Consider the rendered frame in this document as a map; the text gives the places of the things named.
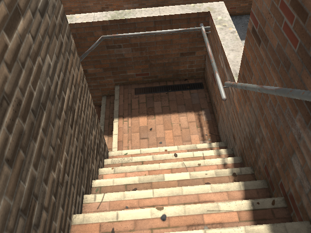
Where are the stairs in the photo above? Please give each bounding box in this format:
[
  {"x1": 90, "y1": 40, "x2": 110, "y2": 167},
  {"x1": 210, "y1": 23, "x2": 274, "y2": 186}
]
[
  {"x1": 94, "y1": 95, "x2": 115, "y2": 151},
  {"x1": 70, "y1": 142, "x2": 311, "y2": 233}
]

